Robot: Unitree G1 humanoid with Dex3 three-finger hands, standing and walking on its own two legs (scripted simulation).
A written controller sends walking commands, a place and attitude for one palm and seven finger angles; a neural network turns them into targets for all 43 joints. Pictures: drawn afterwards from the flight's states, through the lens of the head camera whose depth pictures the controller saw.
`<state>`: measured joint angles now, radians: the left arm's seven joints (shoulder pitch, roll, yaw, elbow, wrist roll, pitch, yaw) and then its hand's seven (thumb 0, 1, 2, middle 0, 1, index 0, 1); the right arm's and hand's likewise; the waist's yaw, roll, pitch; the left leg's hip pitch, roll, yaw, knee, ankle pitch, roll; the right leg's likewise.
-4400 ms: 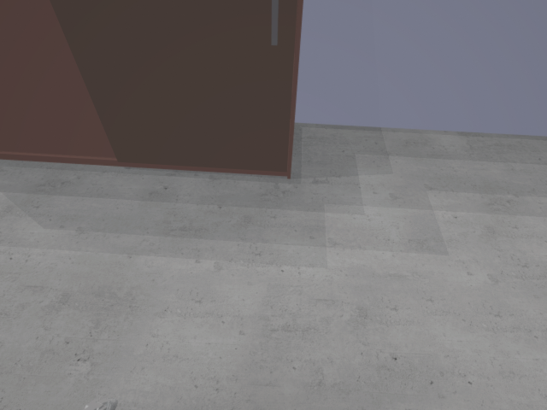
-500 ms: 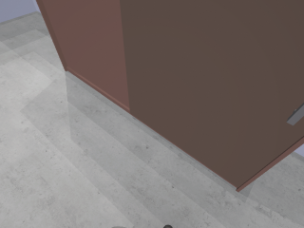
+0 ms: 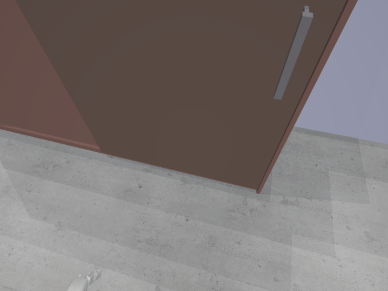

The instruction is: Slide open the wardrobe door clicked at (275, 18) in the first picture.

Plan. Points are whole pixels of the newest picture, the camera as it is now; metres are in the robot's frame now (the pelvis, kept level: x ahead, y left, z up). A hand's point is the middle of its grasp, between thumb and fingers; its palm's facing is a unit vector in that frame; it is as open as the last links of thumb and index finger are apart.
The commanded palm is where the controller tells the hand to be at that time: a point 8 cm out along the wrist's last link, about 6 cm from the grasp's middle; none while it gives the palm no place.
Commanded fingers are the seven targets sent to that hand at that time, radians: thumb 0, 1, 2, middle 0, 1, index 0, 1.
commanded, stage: turn to face it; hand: right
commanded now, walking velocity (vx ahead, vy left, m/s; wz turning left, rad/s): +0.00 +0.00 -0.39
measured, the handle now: (290, 57) +0.66 -0.23 +0.11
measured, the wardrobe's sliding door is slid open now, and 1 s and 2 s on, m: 0.00 0.00 0.00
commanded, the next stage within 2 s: take the last steps up to it in 0.36 s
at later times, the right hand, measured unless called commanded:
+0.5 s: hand out of the picture +0.05 -0.18 -0.13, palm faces +0.18 +0.94 -0.30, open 7.3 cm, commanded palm none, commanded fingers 0.00 -0.90 -0.90 0.20 0.30 0.20 0.30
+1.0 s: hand out of the picture -0.08 -0.15 -0.16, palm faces +0.30 +0.94 -0.13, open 7.3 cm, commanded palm none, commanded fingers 0.00 -0.90 -0.90 0.20 0.30 0.20 0.30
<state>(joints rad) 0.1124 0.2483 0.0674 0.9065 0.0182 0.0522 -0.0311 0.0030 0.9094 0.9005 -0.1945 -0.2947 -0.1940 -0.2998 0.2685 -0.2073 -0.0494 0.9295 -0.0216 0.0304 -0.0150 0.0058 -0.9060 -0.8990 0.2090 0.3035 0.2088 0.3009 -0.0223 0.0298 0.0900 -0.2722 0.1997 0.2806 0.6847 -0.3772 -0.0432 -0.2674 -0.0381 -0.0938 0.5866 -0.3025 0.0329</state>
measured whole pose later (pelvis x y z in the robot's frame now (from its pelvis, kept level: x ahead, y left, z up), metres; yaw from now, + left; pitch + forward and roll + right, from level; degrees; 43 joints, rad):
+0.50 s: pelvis +0.00 +0.03 +0.01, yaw -11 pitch -1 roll -2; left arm 0.21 0.23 0.06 0.97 0.02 0.07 -0.01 0.00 0.91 0.90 -0.20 -0.30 -0.20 -0.30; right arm 0.18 -0.17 -0.03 0.91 -0.02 0.01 -0.02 0.01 -0.91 -0.90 0.20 0.30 0.20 0.30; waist 0.02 -0.07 0.06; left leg -0.25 0.04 0.09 0.58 -0.32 0.03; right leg -0.38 0.04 0.06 0.85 -0.47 0.02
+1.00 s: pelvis +0.05 -0.02 +0.01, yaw -12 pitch -1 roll +0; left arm 0.21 0.14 0.04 1.03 0.02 -0.05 0.00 0.00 0.92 0.90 -0.20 -0.29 -0.20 -0.30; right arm 0.46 -0.15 -0.04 1.18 -0.03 0.02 0.00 0.01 -0.91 -0.90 0.20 0.30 0.20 0.30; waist -0.04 0.05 0.01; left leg -0.27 0.07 0.10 0.85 -0.45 0.00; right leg -0.19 -0.05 -0.15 0.52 -0.30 -0.02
